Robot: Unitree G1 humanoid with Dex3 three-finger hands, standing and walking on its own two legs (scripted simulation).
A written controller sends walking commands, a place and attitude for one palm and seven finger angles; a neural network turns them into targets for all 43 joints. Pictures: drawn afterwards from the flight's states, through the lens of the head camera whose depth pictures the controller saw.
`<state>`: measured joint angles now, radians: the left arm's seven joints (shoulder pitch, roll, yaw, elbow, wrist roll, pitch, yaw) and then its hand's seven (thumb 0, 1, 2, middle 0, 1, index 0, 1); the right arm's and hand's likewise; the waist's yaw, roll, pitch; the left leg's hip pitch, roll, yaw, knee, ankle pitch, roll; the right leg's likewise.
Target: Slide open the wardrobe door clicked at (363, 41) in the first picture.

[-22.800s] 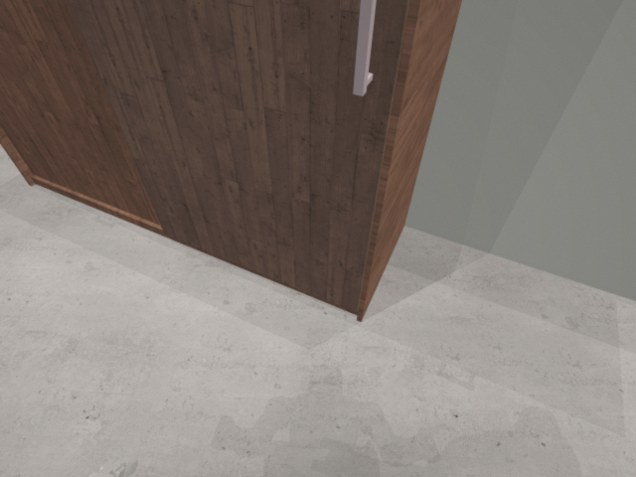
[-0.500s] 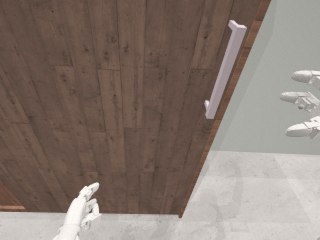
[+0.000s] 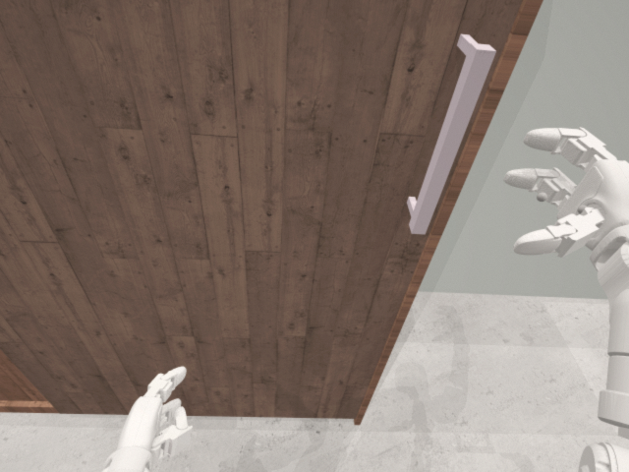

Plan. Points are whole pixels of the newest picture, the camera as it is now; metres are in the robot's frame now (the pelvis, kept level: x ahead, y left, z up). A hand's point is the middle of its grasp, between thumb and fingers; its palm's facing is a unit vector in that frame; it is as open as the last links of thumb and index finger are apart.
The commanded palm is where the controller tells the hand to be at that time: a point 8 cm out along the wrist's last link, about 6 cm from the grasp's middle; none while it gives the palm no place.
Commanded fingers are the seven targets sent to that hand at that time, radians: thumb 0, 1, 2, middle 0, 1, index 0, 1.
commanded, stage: move the hooked fingers beside the handle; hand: right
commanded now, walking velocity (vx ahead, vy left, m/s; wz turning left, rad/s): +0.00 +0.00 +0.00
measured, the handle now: (439, 145) +0.45 -0.13 +0.24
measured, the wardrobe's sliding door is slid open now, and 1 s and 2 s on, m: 0.00 0.00 0.00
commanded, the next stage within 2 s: none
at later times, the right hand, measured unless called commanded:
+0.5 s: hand (513, 182) +0.38 -0.20 +0.24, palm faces +0.02 +1.00 -0.04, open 14.0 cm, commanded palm +0.35 -0.25 +0.25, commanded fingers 0.00 0.50 -0.30 0.30 1.20 0.30 1.20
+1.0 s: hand (505, 178) +0.38 -0.19 +0.25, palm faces +0.05 +1.00 -0.03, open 14.0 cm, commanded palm +0.35 -0.24 +0.25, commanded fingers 0.00 0.50 -0.30 0.30 1.20 0.30 1.20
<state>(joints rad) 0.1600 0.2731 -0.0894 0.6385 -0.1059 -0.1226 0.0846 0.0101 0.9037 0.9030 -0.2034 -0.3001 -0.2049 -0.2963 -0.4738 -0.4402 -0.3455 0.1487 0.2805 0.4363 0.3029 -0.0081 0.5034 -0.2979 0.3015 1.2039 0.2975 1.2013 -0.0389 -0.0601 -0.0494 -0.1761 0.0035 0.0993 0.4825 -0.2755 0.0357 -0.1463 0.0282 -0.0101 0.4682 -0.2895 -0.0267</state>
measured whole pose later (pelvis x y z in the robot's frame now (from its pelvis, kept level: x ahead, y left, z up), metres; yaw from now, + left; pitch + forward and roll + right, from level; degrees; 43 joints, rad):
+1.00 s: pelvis +0.00 +0.00 +0.00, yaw +1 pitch -2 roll +0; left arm 0.19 0.26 -0.08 0.65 -0.10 -0.07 0.09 0.01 0.90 0.90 -0.20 -0.30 -0.21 -0.30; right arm -0.58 -0.38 -0.29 0.27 0.23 0.41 0.15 -0.01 0.50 -0.30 0.30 1.20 0.30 1.20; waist -0.01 -0.05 -0.04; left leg -0.17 0.00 0.08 0.45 -0.25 0.04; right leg -0.13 0.02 -0.03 0.43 -0.27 -0.03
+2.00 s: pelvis +0.00 +0.00 +0.00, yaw +1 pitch -2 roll +0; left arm 0.17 0.26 -0.08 0.61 -0.10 -0.05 0.08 0.01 0.90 0.90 -0.20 -0.30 -0.21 -0.30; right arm -0.50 -0.38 -0.29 0.18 0.24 0.43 0.18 -0.01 0.50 -0.30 0.30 1.20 0.30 1.20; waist -0.02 -0.05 -0.05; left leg -0.16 0.00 0.09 0.45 -0.26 0.03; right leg -0.13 0.02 -0.02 0.44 -0.28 -0.03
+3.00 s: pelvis +0.00 +0.00 +0.00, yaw +0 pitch -2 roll +0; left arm 0.18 0.27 -0.07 0.61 -0.11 -0.03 0.07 0.01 0.90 0.90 -0.20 -0.30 -0.21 -0.30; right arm -0.52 -0.38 -0.25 0.24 0.24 0.46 0.19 -0.01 0.50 -0.30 0.30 1.20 0.29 1.20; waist -0.02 -0.07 -0.05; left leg -0.18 -0.01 0.09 0.45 -0.25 0.04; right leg -0.15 0.02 -0.01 0.44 -0.27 -0.02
